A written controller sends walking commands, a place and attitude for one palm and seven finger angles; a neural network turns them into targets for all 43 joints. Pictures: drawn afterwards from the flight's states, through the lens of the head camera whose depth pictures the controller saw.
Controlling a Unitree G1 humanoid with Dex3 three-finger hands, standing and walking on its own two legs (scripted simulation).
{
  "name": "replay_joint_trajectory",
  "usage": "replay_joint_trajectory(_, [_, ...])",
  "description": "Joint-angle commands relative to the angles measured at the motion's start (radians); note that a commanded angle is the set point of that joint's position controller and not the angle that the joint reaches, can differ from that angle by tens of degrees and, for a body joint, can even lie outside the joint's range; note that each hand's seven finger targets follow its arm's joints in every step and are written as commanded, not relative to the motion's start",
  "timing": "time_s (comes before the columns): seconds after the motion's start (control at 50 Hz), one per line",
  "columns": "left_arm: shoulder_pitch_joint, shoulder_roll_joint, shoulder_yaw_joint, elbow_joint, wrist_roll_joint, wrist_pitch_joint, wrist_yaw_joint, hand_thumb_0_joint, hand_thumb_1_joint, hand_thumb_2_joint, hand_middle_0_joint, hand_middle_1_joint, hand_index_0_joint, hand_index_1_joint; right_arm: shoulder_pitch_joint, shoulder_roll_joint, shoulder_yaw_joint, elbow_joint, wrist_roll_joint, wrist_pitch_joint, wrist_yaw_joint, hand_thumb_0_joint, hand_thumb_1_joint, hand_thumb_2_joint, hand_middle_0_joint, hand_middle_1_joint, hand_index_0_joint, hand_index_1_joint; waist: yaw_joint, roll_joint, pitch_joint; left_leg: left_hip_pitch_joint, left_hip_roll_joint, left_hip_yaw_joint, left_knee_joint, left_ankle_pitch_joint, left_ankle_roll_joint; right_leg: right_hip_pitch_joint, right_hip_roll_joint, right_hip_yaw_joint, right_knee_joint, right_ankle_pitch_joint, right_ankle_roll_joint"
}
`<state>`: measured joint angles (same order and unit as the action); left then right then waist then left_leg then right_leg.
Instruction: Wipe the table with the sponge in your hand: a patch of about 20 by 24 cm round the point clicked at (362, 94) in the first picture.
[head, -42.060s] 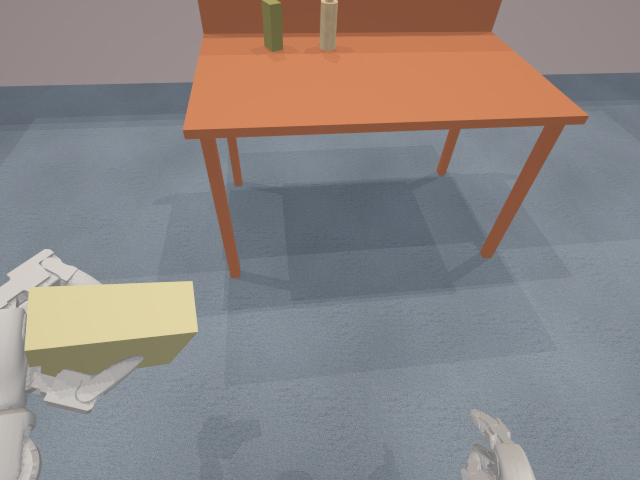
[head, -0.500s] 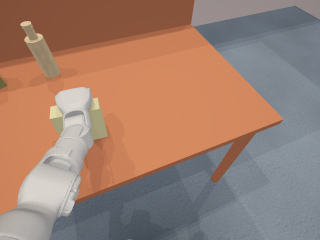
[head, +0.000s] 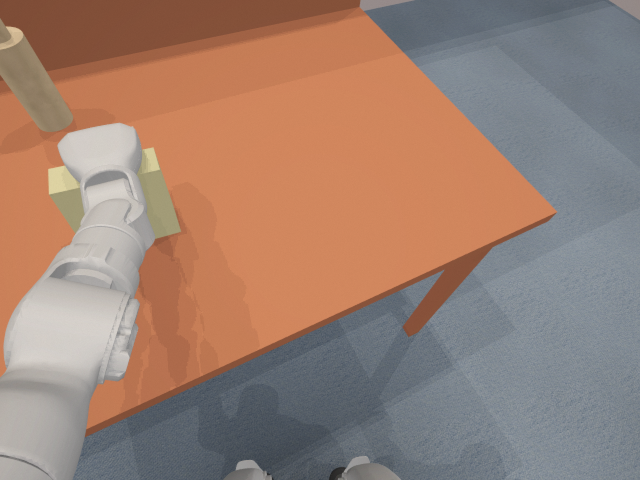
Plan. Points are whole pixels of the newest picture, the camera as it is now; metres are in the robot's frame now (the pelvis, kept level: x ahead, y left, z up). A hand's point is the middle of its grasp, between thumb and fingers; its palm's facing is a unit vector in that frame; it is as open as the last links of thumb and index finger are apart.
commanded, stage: slide back across to the first lane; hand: left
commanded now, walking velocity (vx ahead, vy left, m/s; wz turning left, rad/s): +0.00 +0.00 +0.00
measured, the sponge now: (126, 213) +0.49 +0.24 -0.01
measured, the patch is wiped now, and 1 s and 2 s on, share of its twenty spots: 1.00 1.00 1.00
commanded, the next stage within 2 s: wipe back along the first lane in 0.64 s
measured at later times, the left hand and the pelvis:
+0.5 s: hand (71, 191) +0.49 +0.29 +0.04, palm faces -0.13 -0.02 -0.99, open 9.5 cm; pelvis +0.03 +0.01 +0.01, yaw +0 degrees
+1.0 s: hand (46, 217) +0.45 +0.31 +0.04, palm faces -0.10 -0.01 -0.99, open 9.5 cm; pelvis +0.03 +0.01 +0.02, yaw +1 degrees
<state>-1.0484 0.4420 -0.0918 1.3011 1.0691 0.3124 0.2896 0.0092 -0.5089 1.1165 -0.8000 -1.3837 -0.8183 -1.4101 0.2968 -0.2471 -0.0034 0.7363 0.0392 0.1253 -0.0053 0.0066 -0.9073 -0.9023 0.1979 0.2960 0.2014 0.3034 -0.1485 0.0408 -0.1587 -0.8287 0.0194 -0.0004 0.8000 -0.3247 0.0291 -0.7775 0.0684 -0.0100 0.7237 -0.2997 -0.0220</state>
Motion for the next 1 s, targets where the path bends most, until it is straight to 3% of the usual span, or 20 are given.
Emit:
replay_joint_trajectory(0.0, [-0.324,0.203,0.008,-0.087,0.037,0.020,0.021,0.000,0.100,1.300,-1.200,-1.600,-1.200,-1.600,0.106,-0.170,-0.062,-0.062,-0.001,-0.018,-0.009,0.000,-0.900,-0.900,0.200,0.300,0.200,0.300,-0.012,-0.014,-0.363,0.268,-0.001,-0.019,-0.063,0.183,0.023,0.152,0.005,-0.003,-0.098,0.199,-0.018])
replay_joint_trajectory(0.02, [-0.322,0.248,0.047,-0.114,0.038,0.012,0.020,0.000,0.100,1.300,-1.200,-1.600,-1.200,-1.600,0.101,-0.172,-0.064,-0.067,-0.002,-0.017,-0.009,0.000,-0.900,-0.900,0.200,0.300,0.200,0.300,0.010,0.025,-0.399,0.285,-0.002,-0.022,-0.064,0.211,0.019,0.174,0.003,-0.001,-0.088,0.218,-0.023])
replay_joint_trajectory(0.04, [-0.319,0.244,0.034,-0.127,0.037,0.009,0.017,0.000,0.100,1.300,-1.200,-1.600,-1.200,-1.600,0.109,-0.168,-0.062,-0.072,0.000,-0.016,-0.009,0.000,-0.900,-0.900,0.200,0.300,0.200,0.300,0.010,0.026,-0.416,0.288,-0.005,-0.017,-0.063,0.214,0.022,0.186,0.004,0.001,-0.091,0.224,-0.020])
replay_joint_trajectory(0.08, [-0.310,0.267,0.039,-0.119,0.040,0.012,0.013,0.000,0.100,1.300,-1.200,-1.600,-1.200,-1.600,0.109,-0.171,-0.057,-0.075,0.003,-0.013,-0.010,0.000,-0.900,-0.900,0.200,0.300,0.200,0.300,0.010,0.006,-0.375,0.269,-0.005,-0.018,-0.076,0.187,0.023,0.190,0.004,0.000,-0.103,0.203,-0.018])
replay_joint_trajectory(0.12, [-0.313,0.319,0.078,-0.149,0.045,0.006,0.014,0.000,0.100,1.300,-1.200,-1.600,-1.200,-1.600,0.105,-0.174,-0.059,-0.076,0.004,-0.012,-0.010,0.000,-0.900,-0.900,0.200,0.300,0.200,0.300,0.028,0.022,-0.394,0.290,-0.005,-0.023,-0.085,0.213,0.022,0.216,0.002,-0.002,-0.101,0.221,-0.023])
replay_joint_trajectory(0.14, [-0.293,0.294,0.057,-0.158,0.044,0.004,0.011,0.000,0.100,1.300,-1.200,-1.600,-1.200,-1.600,0.107,-0.169,-0.061,-0.083,0.006,-0.011,-0.010,0.000,-0.900,-0.900,0.200,0.300,0.200,0.300,0.029,0.031,-0.395,0.309,-0.006,-0.021,-0.089,0.220,0.022,0.214,0.003,-0.002,-0.108,0.217,-0.022])
replay_joint_trajectory(0.26, [-0.207,0.357,0.103,-0.198,0.047,-0.014,-0.001,0.000,0.100,1.300,-1.200,-1.600,-1.200,-1.600,0.101,-0.172,-0.063,-0.089,0.010,-0.005,-0.008,0.000,-0.900,-0.900,0.200,0.300,0.200,0.300,0.054,0.004,-0.382,0.350,-0.010,-0.021,-0.112,0.265,0.024,0.278,0.001,-0.002,-0.132,0.266,-0.022])
replay_joint_trajectory(0.3, [-0.219,0.318,0.062,-0.207,0.057,-0.021,-0.009,0.000,0.100,1.300,-1.200,-1.600,-1.200,-1.600,0.097,-0.172,-0.063,-0.085,0.010,-0.006,-0.008,0.000,-0.900,-0.900,0.200,0.300,0.200,0.300,0.036,0.011,-0.343,0.365,-0.006,-0.020,-0.122,0.267,0.024,0.258,0.002,-0.003,-0.141,0.268,-0.023])
replay_joint_trajectory(0.32, [-0.203,0.323,0.078,-0.224,0.056,-0.032,-0.014,0.000,0.100,1.300,-1.200,-1.600,-1.200,-1.600,0.094,-0.172,-0.068,-0.083,0.010,-0.006,-0.007,0.000,-0.900,-0.900,0.200,0.300,0.200,0.300,0.051,0.049,-0.353,0.394,-0.006,-0.026,-0.123,0.306,0.019,0.258,0.000,-0.004,-0.136,0.279,-0.030])
replay_joint_trajectory(0.4, [-0.148,0.294,0.064,-0.259,0.042,-0.069,-0.031,0.000,0.100,1.300,-1.200,-1.600,-1.200,-1.600,0.088,-0.169,-0.072,-0.089,0.011,-0.001,-0.009,0.000,-0.900,-0.900,0.200,0.300,0.200,0.300,0.048,0.027,-0.337,0.430,-0.004,-0.025,-0.125,0.330,0.020,0.266,0.002,-0.005,-0.150,0.303,-0.030])
replay_joint_trajectory(0.42, [-0.148,0.282,0.066,-0.284,0.033,-0.085,-0.034,0.000,0.100,1.300,-1.200,-1.600,-1.200,-1.600,0.084,-0.168,-0.075,-0.088,0.010,-0.002,-0.010,0.000,-0.900,-0.900,0.200,0.300,0.200,0.300,0.053,0.047,-0.348,0.452,-0.003,-0.029,-0.125,0.370,0.018,0.268,0.002,-0.005,-0.145,0.327,-0.034])
replay_joint_trajectory(0.5, [-0.132,0.311,0.070,-0.292,0.051,-0.106,-0.036,0.000,0.100,1.300,-1.200,-1.600,-1.200,-1.600,0.079,-0.173,-0.073,-0.086,0.012,0.007,-0.014,0.000,-0.900,-0.900,0.200,0.300,0.200,0.300,0.047,0.028,-0.309,0.452,-0.008,-0.030,-0.132,0.363,0.018,0.261,0.000,-0.005,-0.153,0.317,-0.035])
replay_joint_trajectory(0.52, [-0.148,0.304,0.072,-0.318,0.046,-0.117,-0.036,0.000,0.100,1.300,-1.200,-1.600,-1.200,-1.600,0.071,-0.170,-0.075,-0.086,0.011,0.006,-0.013,0.000,-0.900,-0.900,0.200,0.300,0.200,0.300,0.052,0.063,-0.316,0.472,-0.006,-0.030,-0.131,0.399,0.015,0.259,-0.001,-0.004,-0.150,0.338,-0.040])
replay_joint_trajectory(0.64, [-0.039,0.346,0.119,-0.327,0.049,-0.139,-0.032,0.000,0.100,1.300,-1.200,-1.600,-1.200,-1.600,0.070,-0.178,-0.082,-0.088,0.005,0.025,-0.009,0.000,-0.900,-0.900,0.200,0.300,0.200,0.300,0.079,0.045,-0.362,0.502,-0.009,-0.032,-0.110,0.508,0.007,0.300,-0.002,-0.005,-0.130,0.417,-0.041])
replay_joint_trajectory(0.72, [-0.054,0.373,0.135,-0.333,0.045,-0.144,-0.030,0.000,0.100,1.300,-1.200,-1.600,-1.200,-1.600,0.047,-0.182,-0.077,-0.091,0.007,0.031,-0.011,0.000,-0.900,-0.900,0.200,0.300,0.200,0.300,0.077,0.040,-0.327,0.472,-0.012,-0.026,-0.121,0.466,0.012,0.309,-0.007,-0.002,-0.138,0.408,-0.042])
replay_joint_trajectory(0.82, [0.079,0.236,0.070,-0.387,0.019,-0.157,-0.043,0.000,0.100,1.300,-1.200,-1.600,-1.200,-1.600,0.032,-0.166,-0.087,-0.110,0.011,0.034,-0.002,0.000,-0.900,-0.900,0.200,0.300,0.200,0.300,0.092,0.036,-0.359,0.529,-0.004,-0.038,-0.117,0.552,0.007,0.319,-0.003,-0.006,-0.141,0.426,-0.042])
replay_joint_trajectory(0.9, [0.119,0.206,0.044,-0.397,0.005,-0.148,-0.040,0.000,0.100,1.300,-1.200,-1.600,-1.200,-1.600,0.010,-0.168,-0.082,-0.112,0.014,0.046,-0.003,0.000,-0.900,-0.900,0.200,0.300,0.200,0.300,0.084,-0.004,-0.289,0.494,-0.012,-0.031,-0.140,0.434,0.011,0.321,-0.003,-0.009,-0.162,0.375,-0.039])
replay_joint_trajectory(0.92, [0.117,0.218,0.067,-0.399,-0.002,-0.149,-0.038,0.000,0.100,1.300,-1.200,-1.600,-1.200,-1.600,-0.003,-0.166,-0.080,-0.108,0.016,0.044,-0.005,0.000,-0.900,-0.900,0.200,0.300,0.200,0.300,0.093,0.014,-0.271,0.489,-0.011,-0.032,-0.147,0.429,0.012,0.319,-0.006,-0.005,-0.165,0.366,-0.044])
replay_joint_trajectory(0.96, [0.111,0.224,0.052,-0.378,0.005,-0.142,-0.035,0.000,0.100,1.300,-1.200,-1.600,-1.200,-1.600,-0.004,-0.172,-0.075,-0.106,0.016,0.046,-0.008,0.000,-0.900,-0.900,0.200,0.300,0.200,0.300,0.084,-0.013,-0.234,0.460,-0.016,-0.026,-0.159,0.350,0.017,0.314,-0.007,-0.007,-0.174,0.319,-0.042])
replay_joint_trajectory(0.98, [0.132,0.255,0.080,-0.372,0.014,-0.140,-0.032,0.000,0.100,1.300,-1.200,-1.600,-1.200,-1.600,-0.003,-0.172,-0.075,-0.106,0.018,0.047,-0.009,0.000,-0.900,-0.900,0.200,0.300,0.200,0.300,0.101,-0.013,-0.253,0.454,-0.019,-0.031,-0.165,0.344,0.015,0.329,-0.008,-0.006,-0.171,0.309,-0.045])
